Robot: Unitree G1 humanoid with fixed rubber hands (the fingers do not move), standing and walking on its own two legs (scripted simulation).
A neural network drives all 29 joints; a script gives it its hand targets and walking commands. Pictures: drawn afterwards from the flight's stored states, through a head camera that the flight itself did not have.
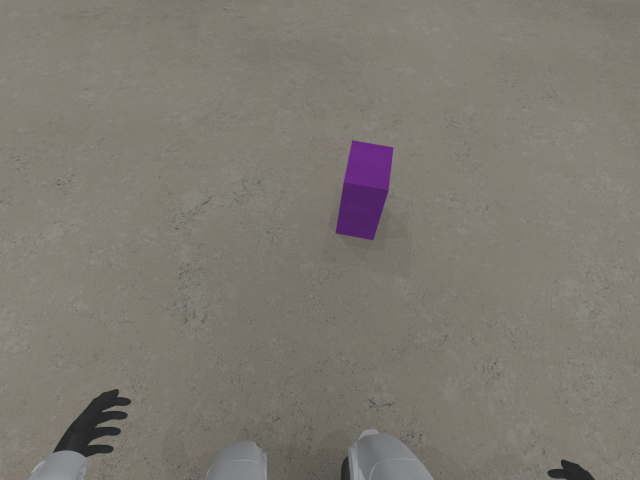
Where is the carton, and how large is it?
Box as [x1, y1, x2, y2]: [336, 140, 392, 239]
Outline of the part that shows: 352,140 344,178 336,232 372,239 388,190 392,147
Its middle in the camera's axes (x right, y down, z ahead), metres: +0.16 -0.18 +1.41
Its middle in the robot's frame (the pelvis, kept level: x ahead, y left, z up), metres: +1.04 -0.17 -0.59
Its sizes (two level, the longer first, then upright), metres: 0.203 0.146 0.287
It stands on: the floor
